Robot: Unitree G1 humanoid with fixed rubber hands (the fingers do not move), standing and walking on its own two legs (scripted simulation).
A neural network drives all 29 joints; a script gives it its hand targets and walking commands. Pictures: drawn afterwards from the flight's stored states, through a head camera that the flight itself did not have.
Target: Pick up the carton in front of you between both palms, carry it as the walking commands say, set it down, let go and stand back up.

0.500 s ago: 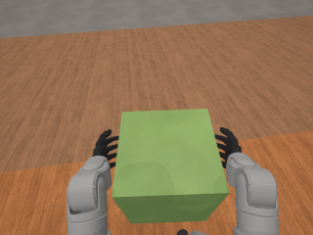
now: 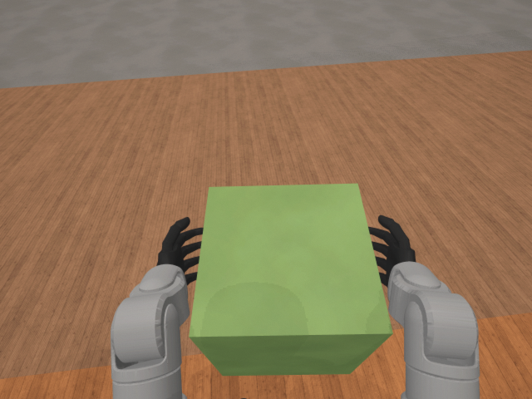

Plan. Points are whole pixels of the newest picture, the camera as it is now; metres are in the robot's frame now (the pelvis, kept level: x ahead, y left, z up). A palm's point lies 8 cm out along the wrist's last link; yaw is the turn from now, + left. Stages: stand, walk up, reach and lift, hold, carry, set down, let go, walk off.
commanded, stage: carry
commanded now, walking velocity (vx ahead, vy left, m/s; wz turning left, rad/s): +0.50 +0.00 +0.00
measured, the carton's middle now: (284, 287) +0.28 +0.00 +0.03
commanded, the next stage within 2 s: none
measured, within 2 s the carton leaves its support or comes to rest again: neither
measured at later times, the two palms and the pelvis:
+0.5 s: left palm (206, 104) +0.66 +0.15 +0.12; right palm (346, 103) +0.65 -0.15 +0.12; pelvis +0.33 +0.00 +0.00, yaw +1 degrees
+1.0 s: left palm (221, 47) +1.04 +0.15 +0.09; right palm (321, 43) +1.04 -0.15 +0.09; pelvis +0.68 +0.00 -0.03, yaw -1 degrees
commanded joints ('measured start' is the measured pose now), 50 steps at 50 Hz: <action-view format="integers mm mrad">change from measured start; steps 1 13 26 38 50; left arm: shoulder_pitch -417 -562 -956 -1277 -1128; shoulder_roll -796 -909 -753 -1029 -901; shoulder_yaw -667 -724 -549 -554 -603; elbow -29 56 370 342 340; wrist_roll -383 -386 -417 -546 -478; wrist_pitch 34 -35 -5 -53 -24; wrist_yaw -252 -228 -189 -221 -216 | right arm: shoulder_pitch -444 -619 -1057 -1222 -1110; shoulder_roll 818 897 764 997 845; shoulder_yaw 687 729 602 526 549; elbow -9 29 344 403 336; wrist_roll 401 450 468 431 394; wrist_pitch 20 -40 -21 -74 -25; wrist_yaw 258 277 217 160 196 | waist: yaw -24 -21 68 58 -41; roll -83 117 55 -84 66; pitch -198 -257 -310 -410 -420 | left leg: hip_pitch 441 612 473 -202 624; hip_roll -77 226 78 -16 93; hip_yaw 63 -225 -6 -191 -236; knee -49 -284 306 506 -15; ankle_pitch -83 87 353 -251 682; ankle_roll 13 133 27 17 33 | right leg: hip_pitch -144 -777 -204 66 -327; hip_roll -128 -60 67 -212 -13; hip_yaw -61 117 -4 321 79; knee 365 689 223 176 759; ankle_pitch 823 199 335 866 428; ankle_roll -56 -25 -92 -240 -85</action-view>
